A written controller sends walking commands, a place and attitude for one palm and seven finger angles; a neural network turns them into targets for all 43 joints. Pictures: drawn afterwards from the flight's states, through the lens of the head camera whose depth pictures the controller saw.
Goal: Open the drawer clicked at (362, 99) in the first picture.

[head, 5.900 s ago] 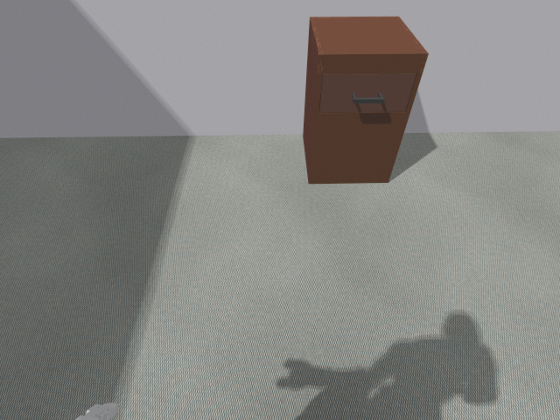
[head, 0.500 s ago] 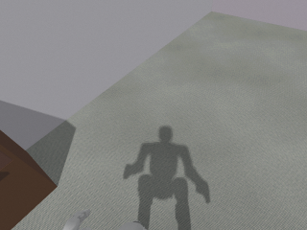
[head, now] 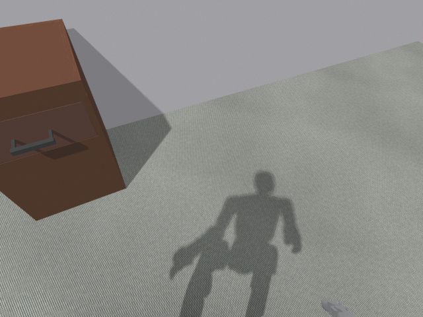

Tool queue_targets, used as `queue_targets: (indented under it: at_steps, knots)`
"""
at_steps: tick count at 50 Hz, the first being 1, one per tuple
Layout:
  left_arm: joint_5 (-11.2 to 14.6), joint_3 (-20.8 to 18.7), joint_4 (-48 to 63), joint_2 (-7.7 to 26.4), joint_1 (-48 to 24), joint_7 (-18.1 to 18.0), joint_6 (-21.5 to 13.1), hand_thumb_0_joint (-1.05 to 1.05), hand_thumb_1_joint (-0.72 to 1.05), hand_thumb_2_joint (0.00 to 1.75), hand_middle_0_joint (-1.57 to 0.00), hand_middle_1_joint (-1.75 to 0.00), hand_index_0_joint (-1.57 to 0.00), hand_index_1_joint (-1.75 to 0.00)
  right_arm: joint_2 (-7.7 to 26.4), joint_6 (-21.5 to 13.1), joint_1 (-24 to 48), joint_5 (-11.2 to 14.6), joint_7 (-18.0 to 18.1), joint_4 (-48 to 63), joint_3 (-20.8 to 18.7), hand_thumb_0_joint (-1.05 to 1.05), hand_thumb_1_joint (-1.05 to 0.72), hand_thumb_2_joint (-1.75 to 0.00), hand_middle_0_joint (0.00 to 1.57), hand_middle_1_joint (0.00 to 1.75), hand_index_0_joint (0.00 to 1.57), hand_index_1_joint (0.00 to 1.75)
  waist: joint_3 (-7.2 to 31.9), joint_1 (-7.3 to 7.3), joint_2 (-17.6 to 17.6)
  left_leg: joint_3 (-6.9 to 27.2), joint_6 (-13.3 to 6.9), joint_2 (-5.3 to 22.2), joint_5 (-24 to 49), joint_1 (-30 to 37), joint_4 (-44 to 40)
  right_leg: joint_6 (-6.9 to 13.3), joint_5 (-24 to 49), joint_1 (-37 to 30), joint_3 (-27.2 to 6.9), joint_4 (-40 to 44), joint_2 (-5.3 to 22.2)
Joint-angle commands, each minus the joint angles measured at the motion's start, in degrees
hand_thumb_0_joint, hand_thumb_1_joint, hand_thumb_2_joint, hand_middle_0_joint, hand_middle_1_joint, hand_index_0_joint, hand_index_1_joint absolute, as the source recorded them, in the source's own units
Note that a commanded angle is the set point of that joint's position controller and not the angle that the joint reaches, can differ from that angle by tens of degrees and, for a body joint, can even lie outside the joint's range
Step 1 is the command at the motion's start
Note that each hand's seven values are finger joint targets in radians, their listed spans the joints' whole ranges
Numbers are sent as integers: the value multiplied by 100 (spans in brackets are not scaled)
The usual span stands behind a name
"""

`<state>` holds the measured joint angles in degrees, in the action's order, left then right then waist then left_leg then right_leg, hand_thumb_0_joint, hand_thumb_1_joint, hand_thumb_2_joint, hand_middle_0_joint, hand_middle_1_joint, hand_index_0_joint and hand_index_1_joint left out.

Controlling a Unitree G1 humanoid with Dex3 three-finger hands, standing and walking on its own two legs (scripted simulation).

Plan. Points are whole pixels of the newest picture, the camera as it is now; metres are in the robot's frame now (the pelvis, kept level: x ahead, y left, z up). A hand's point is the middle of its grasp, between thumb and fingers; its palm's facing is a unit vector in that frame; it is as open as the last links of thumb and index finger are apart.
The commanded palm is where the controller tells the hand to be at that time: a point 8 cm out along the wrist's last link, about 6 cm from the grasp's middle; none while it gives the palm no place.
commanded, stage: turn to face it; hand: left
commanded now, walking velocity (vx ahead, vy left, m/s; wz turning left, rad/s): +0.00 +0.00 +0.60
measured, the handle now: (33, 142) +0.60 +0.67 -0.23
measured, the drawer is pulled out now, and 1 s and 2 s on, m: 0.00 0.00 0.00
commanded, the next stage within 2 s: take the last steps up to it in 0.78 s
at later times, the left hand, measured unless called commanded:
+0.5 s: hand out of the picture +0.05 +0.18 -0.12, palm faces +0.29 -0.91 -0.30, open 7.4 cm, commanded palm none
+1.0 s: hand out of the picture -0.11 +0.21 -0.16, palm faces +0.52 -0.83 -0.23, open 7.4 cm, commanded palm none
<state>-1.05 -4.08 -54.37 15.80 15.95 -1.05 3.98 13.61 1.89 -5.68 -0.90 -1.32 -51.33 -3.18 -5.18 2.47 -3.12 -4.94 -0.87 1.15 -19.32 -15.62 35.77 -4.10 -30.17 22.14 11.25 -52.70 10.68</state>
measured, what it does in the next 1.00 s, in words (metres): steps on the spot, turning left: right foot, then left foot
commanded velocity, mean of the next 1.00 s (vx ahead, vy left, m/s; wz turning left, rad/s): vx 0.04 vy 0.01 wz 0.41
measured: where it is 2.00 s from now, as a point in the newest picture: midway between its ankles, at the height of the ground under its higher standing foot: outside the picture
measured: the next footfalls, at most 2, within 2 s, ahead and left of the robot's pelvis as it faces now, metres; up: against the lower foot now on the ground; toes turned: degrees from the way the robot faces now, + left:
right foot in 0.34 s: +0.07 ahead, -0.13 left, +0.00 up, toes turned +9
left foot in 0.80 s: -0.04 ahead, +0.11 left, +0.00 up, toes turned +31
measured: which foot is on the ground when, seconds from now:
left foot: down 0.00-0.34, up 0.36-0.78, down 0.80-1.00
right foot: up 0.00-0.32, down 0.34-0.80, up 0.82-1.00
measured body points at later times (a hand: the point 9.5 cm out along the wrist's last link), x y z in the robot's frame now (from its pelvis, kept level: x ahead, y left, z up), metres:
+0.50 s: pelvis +0.00 -0.04 +0.01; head +0.04 -0.07 +0.46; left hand +0.04 +0.22 -0.10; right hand +0.13 -0.28 -0.15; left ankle -0.07 +0.09 -0.63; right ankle +0.03 -0.14 -0.72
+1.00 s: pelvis -0.02 +0.01 +0.02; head -0.02 +0.05 +0.47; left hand -0.13 +0.25 -0.14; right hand +0.18 -0.15 -0.11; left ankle -0.08 +0.09 -0.72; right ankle +0.02 -0.14 -0.64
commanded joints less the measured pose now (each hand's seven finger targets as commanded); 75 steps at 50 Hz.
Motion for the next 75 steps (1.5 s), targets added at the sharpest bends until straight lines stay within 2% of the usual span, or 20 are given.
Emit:
queue_targets:
  at_steps: [1,10,15,16,17,18,19,24,34,38,40,41,46,57,62,63,65,66,70,75]
  knots:
    - [-3,-136,692,454,-649,57,-176,0,90,90,-20,-30,-20,-30,1242,-74,-307,-23,180,248,-306,0,-90,-90,20,30,20,30,488,-414,1567,1676,-827,1495,2691,648,-1612,-179,396,1224,-918,-1350,-192]
    - [46,-77,837,368,-798,19,-205,0,90,90,-20,-30,-20,-30,1220,-65,-500,-41,159,274,-323,0,-90,-90,20,30,20,30,650,-448,1191,2104,-903,1160,2784,715,-1469,-229,479,539,-1004,64,-649]
    - [89,-82,797,382,-240,-13,-325,0,90,90,-20,-30,-20,-30,1184,-15,-203,-16,137,408,-369,0,-90,-90,20,30,20,30,859,-141,1238,2358,-625,814,2745,-56,-829,-129,1387,-1061,-877,2189,-945]
    - [72,-128,756,530,15,-35,-396,0,90,90,-20,-30,-20,-30,1018,-25,-212,20,125,432,-351,0,-90,-90,20,30,20,30,1009,-1,752,2174,-343,518,2048,-502,-371,-85,1963,-1808,-1096,3075,-646]
    - [-36,-236,752,1110,129,-95,-475,0,90,90,-20,-30,-20,-30,553,-37,-444,75,89,497,-281,0,-90,-90,20,30,20,30,1204,13,-971,1226,174,-265,47,-1593,940,368,2432,-2725,-2539,3667,913]
    - [-24,-238,814,1376,118,-109,-446,0,90,90,-20,-30,-20,-30,594,-22,-330,23,106,639,-294,0,-90,-90,20,30,20,30,1098,38,-1421,867,358,-474,-1653,-1885,2199,1006,3432,-2143,-3317,3631,1914]
    - [-13,-188,869,1169,-56,-113,-423,0,90,90,-20,-30,-20,-30,728,18,-342,-7,96,597,-339,0,-90,-90,20,30,20,30,914,-58,-715,1093,299,-243,-1420,-1775,2999,1209,3261,-1630,-2786,3527,1738]
    - [-4,-20,953,536,-655,-93,-463,0,90,90,-20,-30,-20,-30,568,156,-581,-35,-36,167,-299,0,-90,-90,20,30,20,30,312,-351,-727,672,494,51,-184,-1751,3507,852,3201,-1263,-1155,3397,732]
    - [-92,-145,518,890,66,-87,-397,0,90,90,-20,-30,-20,-30,325,75,-24,40,-12,217,-107,0,-90,-90,20,30,20,30,587,46,-1015,2,430,48,-678,-792,998,1093,4064,-1694,-776,2998,1020]
    - [3,-158,398,800,-97,-63,-337,0,90,90,-20,-30,-20,-30,532,-68,-754,29,27,-18,-126,0,-90,-90,20,30,20,30,981,-382,-452,-9,257,71,972,808,-1218,525,3614,-1172,-287,1842,710]
    - [49,52,684,138,-224,-37,-264,0,90,90,-20,-30,-20,-30,1509,-117,-1229,15,102,-53,-324,0,-90,-90,20,30,20,30,1146,-591,2126,2473,-735,2171,4380,1724,-1622,-103,-748,758,-351,-160,-370]
    - [28,31,656,255,-315,-63,-207,0,90,90,-20,-30,-20,-30,1457,-73,-1209,-17,138,-115,-291,0,-90,-90,20,30,20,30,1122,-597,1625,2177,-1109,2326,4194,1394,-1499,5,-761,611,-774,-676,-283]
    - [8,3,133,216,-138,40,-220,0,90,90,-20,-30,-20,-30,781,-191,-566,-10,269,-71,-67,0,-90,-90,20,30,20,30,708,-277,1340,1205,-774,1267,3610,1165,-1633,-52,607,689,-908,-1138,-406]
    - [-54,109,239,-65,-751,178,-383,0,90,90,-20,-30,-20,-30,621,-363,-1422,-60,260,-482,-101,0,-90,-90,20,30,20,30,27,-497,1026,1902,-1069,1357,13,911,-2504,37,644,620,-768,697,-462]
    - [-46,80,-125,-156,124,174,-527,0,90,90,-20,-30,-20,-30,516,-353,-1255,-36,242,-651,-60,0,-90,-90,20,30,20,30,191,-25,751,1508,-703,927,-403,-155,-1637,125,1456,-1462,-489,2490,-798]
    - [-70,33,-286,22,533,138,-587,0,90,90,-20,-30,-20,-30,336,-373,-1250,-4,228,-671,-31,0,-90,-90,20,30,20,30,268,142,243,1222,-473,536,-683,-758,-931,208,1335,-2263,-843,2947,-543]
    - [-63,-130,-480,827,1407,27,-630,0,90,90,-20,-30,-20,-30,78,-364,-988,1,154,-333,12,0,-90,-90,20,30,20,30,137,502,-1561,332,-92,-193,-1487,-2386,1739,1091,-604,-2712,-3828,4481,1649]
    - [-19,-108,-436,727,1282,-8,-622,0,90,90,-20,-30,-20,-30,317,-340,-844,-58,125,-327,-78,0,-90,-90,20,30,20,30,-70,394,-851,658,-104,57,-1153,-2433,2356,1268,-1330,-2119,-3921,4770,1679]
    - [3,100,-346,-68,402,-21,-736,0,90,90,-20,-30,-20,-30,-27,-203,-1369,-76,27,-788,-118,0,-90,-90,20,30,20,30,-571,-257,-264,605,33,429,439,-1902,2799,840,-33,-827,-2146,4749,837]
    - [11,136,-567,-143,836,-18,-859,0,90,90,-20,-30,-20,-30,-135,-168,-1276,-53,-12,-775,-110,0,-90,-90,20,30,20,30,-374,-239,-375,351,236,506,1179,-2041,2430,871,1453,-1255,-1194,4720,513]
